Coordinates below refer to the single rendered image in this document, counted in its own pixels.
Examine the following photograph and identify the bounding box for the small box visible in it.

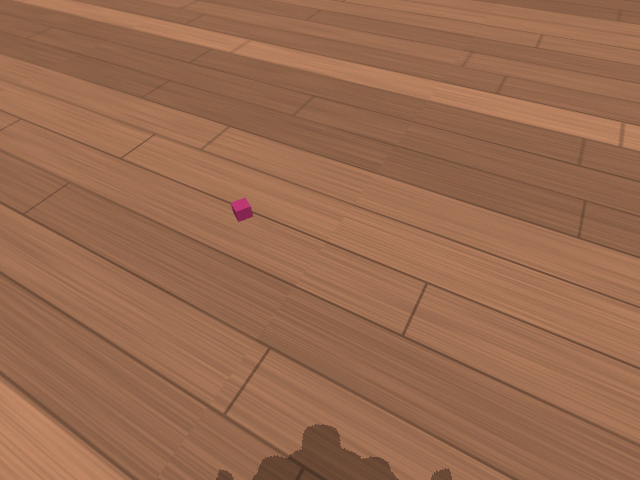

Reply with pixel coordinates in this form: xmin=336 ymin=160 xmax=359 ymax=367
xmin=231 ymin=198 xmax=253 ymax=222

